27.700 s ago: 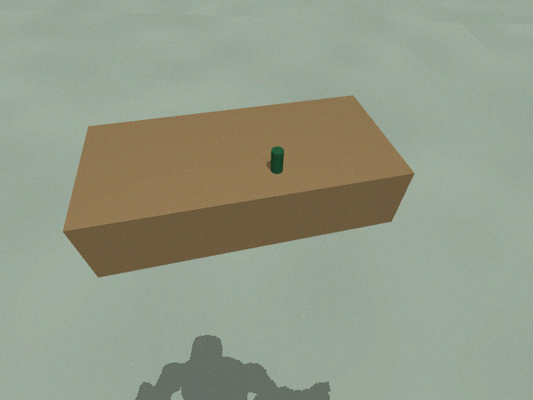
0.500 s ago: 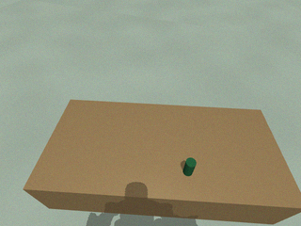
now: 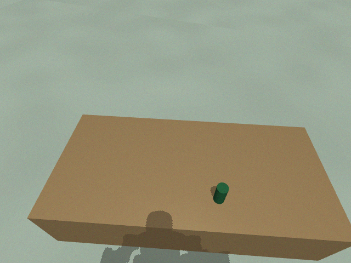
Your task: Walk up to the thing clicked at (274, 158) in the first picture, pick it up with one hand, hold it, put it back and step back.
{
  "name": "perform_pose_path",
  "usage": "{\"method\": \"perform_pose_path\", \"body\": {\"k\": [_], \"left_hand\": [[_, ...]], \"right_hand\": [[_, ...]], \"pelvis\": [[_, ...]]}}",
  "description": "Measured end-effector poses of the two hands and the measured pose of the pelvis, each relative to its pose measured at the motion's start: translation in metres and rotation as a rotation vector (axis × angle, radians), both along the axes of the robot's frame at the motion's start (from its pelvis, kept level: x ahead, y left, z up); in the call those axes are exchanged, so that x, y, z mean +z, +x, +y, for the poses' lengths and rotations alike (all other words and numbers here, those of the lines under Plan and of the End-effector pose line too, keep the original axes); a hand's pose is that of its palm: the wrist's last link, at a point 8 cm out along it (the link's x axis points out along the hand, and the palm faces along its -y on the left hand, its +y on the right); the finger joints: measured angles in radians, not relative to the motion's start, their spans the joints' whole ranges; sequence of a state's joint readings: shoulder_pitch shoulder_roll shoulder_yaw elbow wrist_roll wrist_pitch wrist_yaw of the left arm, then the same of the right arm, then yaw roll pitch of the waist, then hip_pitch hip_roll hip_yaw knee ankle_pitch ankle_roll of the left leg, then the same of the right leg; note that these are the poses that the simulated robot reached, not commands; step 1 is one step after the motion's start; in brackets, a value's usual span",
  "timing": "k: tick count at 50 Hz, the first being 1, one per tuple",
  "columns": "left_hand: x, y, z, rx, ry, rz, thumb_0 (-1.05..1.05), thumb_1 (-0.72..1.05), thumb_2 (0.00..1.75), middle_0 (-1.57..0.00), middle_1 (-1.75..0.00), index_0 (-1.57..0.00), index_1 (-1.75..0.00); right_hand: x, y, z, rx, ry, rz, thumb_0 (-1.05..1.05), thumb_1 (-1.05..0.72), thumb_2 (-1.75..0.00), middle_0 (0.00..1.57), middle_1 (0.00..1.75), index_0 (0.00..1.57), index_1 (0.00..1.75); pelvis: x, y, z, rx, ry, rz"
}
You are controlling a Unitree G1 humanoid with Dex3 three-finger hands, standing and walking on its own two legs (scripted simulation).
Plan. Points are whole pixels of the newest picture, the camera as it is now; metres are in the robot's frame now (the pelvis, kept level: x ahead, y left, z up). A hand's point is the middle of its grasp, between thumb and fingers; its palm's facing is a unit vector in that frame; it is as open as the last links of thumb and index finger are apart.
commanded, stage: stand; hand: right
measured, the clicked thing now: (220, 193) +0.48 -0.19 -0.40
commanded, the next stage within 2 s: step back in 0.30 s
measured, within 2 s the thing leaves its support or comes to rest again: neither
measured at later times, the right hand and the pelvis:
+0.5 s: hand out of the picture +0.06 -0.26 -0.16, palm faces -0.02 +0.92 -0.38, open 7.4 cm; pelvis -0.03 +0.02 -0.01, yaw +0 degrees
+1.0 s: hand out of the picture -0.03 -0.20 -0.16, palm faces +0.04 +0.92 -0.40, open 7.4 cm; pelvis -0.12 +0.07 -0.02, yaw -5 degrees
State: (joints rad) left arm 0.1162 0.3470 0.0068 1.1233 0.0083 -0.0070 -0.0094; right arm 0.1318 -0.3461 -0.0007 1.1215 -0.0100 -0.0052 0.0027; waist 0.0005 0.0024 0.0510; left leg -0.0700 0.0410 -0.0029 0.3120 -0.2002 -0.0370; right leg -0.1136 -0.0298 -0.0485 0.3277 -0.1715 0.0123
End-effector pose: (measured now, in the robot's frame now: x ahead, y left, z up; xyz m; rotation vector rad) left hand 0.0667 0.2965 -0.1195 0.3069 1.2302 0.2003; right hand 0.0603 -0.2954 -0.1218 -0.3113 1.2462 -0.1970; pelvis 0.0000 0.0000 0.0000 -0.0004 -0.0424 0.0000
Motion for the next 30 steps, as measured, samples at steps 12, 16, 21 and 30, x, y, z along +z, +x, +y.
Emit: {"method": "perform_pose_path", "body": {"k": [12, 16, 21, 30], "left_hand": [[0.001, 0.001, 0.0, -0.002, 0.003, -0.009, 0.01, 0.9, 0.9, -0.2, -0.3, -0.2, -0.3], [0.002, 0.001, 0.0, 0.008, 0.002, -0.015, 0.01, 0.9, 0.9, -0.2, -0.3, -0.2, -0.3], [-0.002, -0.002, 0.011, 0.031, 0.019, -0.032, 0.01, 0.9, 0.9, -0.2, -0.3, -0.2, -0.3], [-0.025, 0.008, 0.056, -0.027, 0.03, -0.095, 0.01, 0.9, 0.9, -0.2, -0.3, -0.2, -0.3]], "right_hand": [[0.0, 0.003, 0.0, 0.005, 0.002, -0.013, 0.0, -0.9, -0.9, 0.2, 0.3, 0.2, 0.3], [0.0, 0.004, -0.001, 0.005, 0.004, -0.014, 0.0, -0.9, -0.9, 0.2, 0.3, 0.2, 0.3], [-0.003, 0.002, -0.005, 0.0, -0.013, -0.016, 0.0, -0.9, -0.9, 0.2, 0.3, 0.2, 0.3], [-0.003, -0.04, 0.011, 0.005, -0.108, 0.022, 0.0, -0.9, -0.9, 0.2, 0.3, 0.2, 0.3]], "pelvis": [[0.0, -0.001, -0.001, 0.0, 0.0, -0.002], [-0.001, -0.002, -0.001, 0.001, 0.0, 0.001], [-0.007, -0.02, 0.003, 0.006, -0.01, 0.006], [-0.029, -0.052, 0.043, 0.03, -0.02, 0.025]]}}
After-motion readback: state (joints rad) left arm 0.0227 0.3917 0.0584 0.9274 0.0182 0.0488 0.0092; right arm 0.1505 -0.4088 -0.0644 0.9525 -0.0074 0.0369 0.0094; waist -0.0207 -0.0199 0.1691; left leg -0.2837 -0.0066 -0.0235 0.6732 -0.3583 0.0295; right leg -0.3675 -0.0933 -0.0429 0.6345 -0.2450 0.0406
